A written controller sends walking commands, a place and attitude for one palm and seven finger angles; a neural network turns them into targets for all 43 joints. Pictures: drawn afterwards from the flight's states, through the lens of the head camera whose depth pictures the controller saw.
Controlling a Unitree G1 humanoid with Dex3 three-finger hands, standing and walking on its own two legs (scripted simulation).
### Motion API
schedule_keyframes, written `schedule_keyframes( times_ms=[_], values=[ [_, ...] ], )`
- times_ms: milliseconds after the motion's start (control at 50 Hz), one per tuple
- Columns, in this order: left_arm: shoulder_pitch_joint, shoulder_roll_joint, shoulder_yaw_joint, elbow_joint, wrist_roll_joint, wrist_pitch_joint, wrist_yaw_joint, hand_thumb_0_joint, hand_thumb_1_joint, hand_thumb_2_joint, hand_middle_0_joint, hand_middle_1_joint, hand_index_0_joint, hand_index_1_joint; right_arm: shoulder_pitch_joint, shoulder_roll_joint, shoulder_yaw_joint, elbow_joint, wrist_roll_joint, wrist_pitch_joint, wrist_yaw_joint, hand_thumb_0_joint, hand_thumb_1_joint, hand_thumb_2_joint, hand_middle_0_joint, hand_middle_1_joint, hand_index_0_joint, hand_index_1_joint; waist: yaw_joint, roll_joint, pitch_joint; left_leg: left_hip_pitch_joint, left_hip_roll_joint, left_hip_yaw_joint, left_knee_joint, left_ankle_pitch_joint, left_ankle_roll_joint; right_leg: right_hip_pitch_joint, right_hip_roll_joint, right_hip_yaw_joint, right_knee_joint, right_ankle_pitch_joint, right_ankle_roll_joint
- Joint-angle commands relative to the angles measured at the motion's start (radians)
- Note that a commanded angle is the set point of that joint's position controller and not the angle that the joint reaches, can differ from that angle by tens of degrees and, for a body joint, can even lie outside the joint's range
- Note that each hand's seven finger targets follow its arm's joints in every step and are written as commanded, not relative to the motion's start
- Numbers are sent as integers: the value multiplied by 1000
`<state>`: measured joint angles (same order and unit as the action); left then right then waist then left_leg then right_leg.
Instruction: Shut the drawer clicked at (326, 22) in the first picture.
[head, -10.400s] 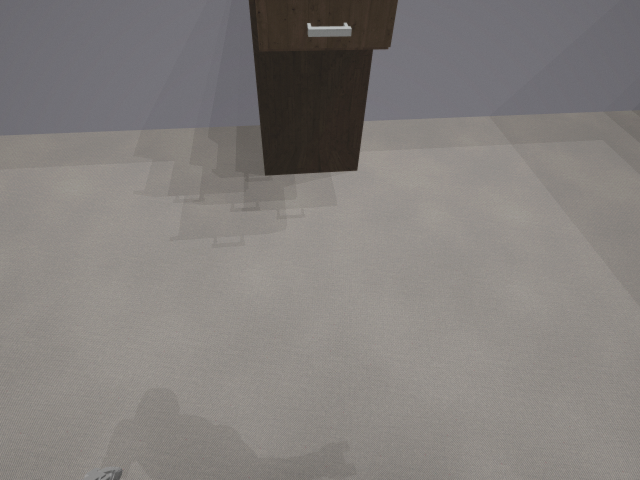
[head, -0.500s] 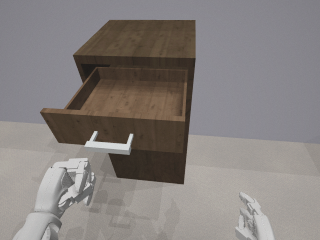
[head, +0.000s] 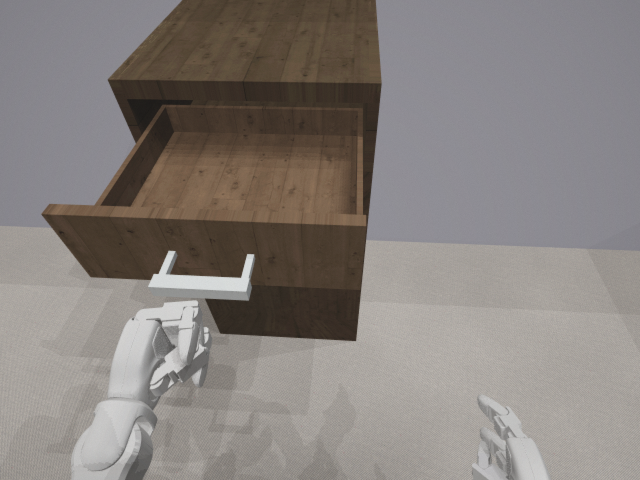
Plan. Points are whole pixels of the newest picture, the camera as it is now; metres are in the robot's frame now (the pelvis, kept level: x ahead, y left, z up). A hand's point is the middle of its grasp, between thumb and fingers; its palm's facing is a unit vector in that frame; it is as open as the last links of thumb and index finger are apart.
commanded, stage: bring the fist close to the handle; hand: left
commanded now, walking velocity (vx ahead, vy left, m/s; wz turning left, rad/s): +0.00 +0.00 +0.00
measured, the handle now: (205, 273) +0.37 +0.18 +0.06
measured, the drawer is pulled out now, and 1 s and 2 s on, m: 0.29 0.29 0.17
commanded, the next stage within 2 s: push the drawer shut in 0.74 s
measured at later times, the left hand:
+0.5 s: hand (218, 338) +0.27 +0.14 +0.05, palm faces -0.02 -1.00 -0.04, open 3.3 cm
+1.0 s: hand (221, 336) +0.28 +0.14 +0.05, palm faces -0.02 -1.00 -0.05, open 3.3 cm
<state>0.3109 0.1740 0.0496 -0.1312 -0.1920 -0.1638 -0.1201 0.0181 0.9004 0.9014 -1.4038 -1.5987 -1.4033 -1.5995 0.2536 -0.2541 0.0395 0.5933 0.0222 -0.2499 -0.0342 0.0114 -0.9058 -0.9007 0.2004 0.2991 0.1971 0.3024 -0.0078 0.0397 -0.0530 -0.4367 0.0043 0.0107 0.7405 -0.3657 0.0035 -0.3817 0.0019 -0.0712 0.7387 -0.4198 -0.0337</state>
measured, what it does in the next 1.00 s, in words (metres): stands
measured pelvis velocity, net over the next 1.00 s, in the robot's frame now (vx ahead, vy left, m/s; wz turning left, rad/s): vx -0.01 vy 0.00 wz -0.01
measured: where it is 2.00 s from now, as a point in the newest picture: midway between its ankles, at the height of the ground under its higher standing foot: outside the picture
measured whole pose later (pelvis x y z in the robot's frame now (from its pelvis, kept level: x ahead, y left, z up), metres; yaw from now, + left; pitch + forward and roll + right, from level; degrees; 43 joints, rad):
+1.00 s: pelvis -0.01 +0.00 -0.01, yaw +0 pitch +7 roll +0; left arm 0.11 0.18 0.06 0.14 -0.18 -0.29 -0.10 0.02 0.90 0.90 -1.41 -1.60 -1.40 -1.60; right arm 0.22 -0.25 0.03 0.58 0.02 -0.12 -0.02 0.01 -0.91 -0.90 0.20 0.30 0.20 0.30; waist -0.03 0.03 -0.08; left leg -0.58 0.01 0.01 0.84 -0.39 0.00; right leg -0.53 0.01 -0.07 0.85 -0.45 -0.04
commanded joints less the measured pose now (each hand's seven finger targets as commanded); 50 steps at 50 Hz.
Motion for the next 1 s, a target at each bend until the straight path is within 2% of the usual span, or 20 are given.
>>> schedule_keyframes(
  times_ms=[0, 20, 120, 160, 180, 220, 280, 360, 380, 420, 540, 580, 620, 680, 740, 780, 820, 880, 960, 980],
  values=[
    [-157, 78, 42, -175, 0, -97, 14, 0, 900, 900, -1400, -1600, -1400, -1600, -90, -106, -49, -165, 3, -46, -1, 0, -900, -900, 200, 300, 200, 300, 3, -32, -160, 101, -7, -21, -74, 226, 18, -22, -1, 21, -92, 304, 22],
    [-187, 55, 14, -180, 1, -102, 14, 0, 900, 900, -1400, -1600, -1400, -1600, -88, -104, -49, -168, 3, -43, 2, 0, -900, -900, 200, 300, 200, 300, -6, -33, -171, 106, -7, -22, -68, 235, 18, -28, -2, 19, -85, 317, 23],
    [-220, 88, 52, -89, 10, -119, 27, 0, 900, 900, -1400, -1600, -1400, -1600, -87, -108, -52, -163, -1, -12, 6, 0, -900, -900, 200, 300, 200, 300, -4, -71, -163, 50, -7, -20, -50, 212, 16, -43, -1, 26, -68, 306, 23],
    [-273, 82, 47, -71, 8, -131, 25, 0, 900, 900, -1400, -1600, -1400, -1600, -92, -106, -51, -162, 0, -2, 7, 0, -900, -900, 200, 300, 200, 300, -10, -35, -172, 47, -8, -17, -40, 201, 15, -58, -1, 30, -60, 292, 21],
    [-272, 103, 68, -62, 11, -139, 32, 0, 900, 900, -1400, -1600, -1400, -1600, -90, -110, -54, -157, -3, 4, 5, 0, -900, -900, 200, 300, 200, 300, -9, -55, -178, 38, -7, -18, -34, 199, 18, -57, -1, 33, -62, 287, 22],
    [-277, 62, 34, -47, 8, -153, 26, 0, 900, 900, -1400, -1600, -1400, -1600, -88, -104, -53, -165, -3, 11, 10, 0, -900, -900, 200, 300, 200, 300, -7, -36, -203, 37, -9, -16, -25, 211, 16, -59, -1, 33, -47, 305, 21],
    [-316, 104, 71, 17, 10, -174, 25, 0, 900, 900, -1400, -1600, -1400, -1600, -84, -111, -56, -149, -3, 24, 10, 0, -900, -900, 200, 300, 200, 300, -16, -50, -193, 3, -8, -15, -7, 189, 18, -77, -1, 43, -42, 287, 22],
    [-352, 88, 60, 2, -2, -199, 9, 0, 900, 900, -1400, -1600, -1400, -1600, -81, -107, -61, -162, -2, 32, 14, 0, -900, -900, 200, 300, 200, 300, -11, -23, -264, 17, -9, -12, 8, 225, 17, -59, -3, 45, -17, 335, 20],
    [-332, 116, 85, 1, 2, -203, 14, 0, 900, 900, -1400, -1600, -1400, -1600, -78, -108, -62, -159, -2, 36, 15, 0, -900, -900, 200, 300, 200, 300, -5, -12, -267, 14, -8, -10, 9, 232, 18, -47, -4, 51, -21, 343, 19],
    [-330, 113, 80, -4, -4, -202, 11, 0, 900, 900, -1400, -1600, -1400, -1600, -78, -107, -61, -164, 0, 43, 14, 0, -900, -900, 200, 300, 200, 300, -9, -28, -274, 10, -7, -9, 8, 232, 18, -42, -4, 52, -21, 353, 22],
    [-280, 84, 56, 11, -10, -193, 8, 0, 900, 900, -1400, -1600, -1400, -1600, -81, -107, -62, -177, 5, 51, 16, 0, -900, -900, 200, 300, 200, 300, -10, -34, -231, -1, -5, -9, -1, 205, 18, -62, -3, 45, -29, 321, 23],
    [-300, 108, 73, 24, -6, -191, 16, 0, 900, 900, -1400, -1600, -1400, -1600, -78, -113, -63, -168, 4, 57, 12, 0, -900, -900, 200, 300, 200, 300, -23, -84, -204, -19, -4, -11, 3, 182, 22, -73, -3, 51, -41, 297, 29],
    [-312, 84, 47, -2, -3, -197, 15, 0, 900, 900, -1400, -1600, -1400, -1600, -83, -108, -61, -177, 6, 57, 14, 0, -900, -900, 200, 300, 200, 300, -18, -36, -213, -7, -7, -11, -2, 176, 20, -78, -4, 50, -37, 285, 24],
    [-287, 122, 81, -4, 3, -203, 29, 0, 900, 900, -1400, -1600, -1400, -1600, -80, -112, -63, -175, 2, 59, 12, 0, -900, -900, 200, 300, 200, 300, -14, -60, -222, -13, -5, -11, 0, 179, 22, -63, -4, 53, -36, 285, 25],
    [-318, 73, 30, -17, 3, -207, 28, 0, 900, 900, -1400, -1600, -1400, -1600, -87, -103, -59, -180, 6, 60, 15, 0, -900, -900, 200, 300, 200, 300, -24, -27, -213, 1, -5, -12, 1, 171, 19, -89, -2, 47, -32, 276, 24],
    [-319, 104, 55, 10, 8, -204, 36, 0, 900, 900, -1400, -1600, -1400, -1600, -84, -110, -60, -174, 2, 64, 12, 0, -900, -900, 200, 300, 200, 300, -25, -69, -199, -20, -5, -16, 3, 145, 24, -94, -2, 54, -42, 245, 26],
    [-311, 99, 58, 6, 5, -202, 33, 0, 900, 900, -1400, -1600, -1400, -1600, -86, -107, -61, -179, 4, 67, 13, 0, -900, -900, 200, 300, 200, 300, -19, -56, -214, -17, -8, -9, 4, 157, 22, -75, -6, 61, -41, 268, 26],
    [-372, 129, 79, 21, 5, -200, 34, 0, 900, 900, -1400, -1600, -1400, -1600, -85, -112, -59, -167, 2, 72, 10, 0, -900, -900, 200, 300, 200, 300, -30, -77, -222, -25, -9, -9, 12, 162, 26, -68, -9, 71, -45, 283, 31],
    [-467, 125, 85, 86, -10, -196, 21, 0, 900, 900, -1400, -1600, -1400, -1600, -92, -111, -54, -155, 8, 76, 4, 0, -900, -900, 200, 300, 200, 300, -35, -49, -201, -37, -11, -11, 8, 124, 22, -87, -9, 77, -56, 230, 29],
    [-496, 141, 93, 107, -6, -196, 20, 0, 900, 900, -1400, -1600, -1400, -1600, -88, -115, -54, -146, 8, 79, 2, 0, -900, -900, 200, 300, 200, 300, -43, -75, -193, -43, -9, -12, 12, 121, 25, -89, -9, 82, -62, 223, 31]
  ],
)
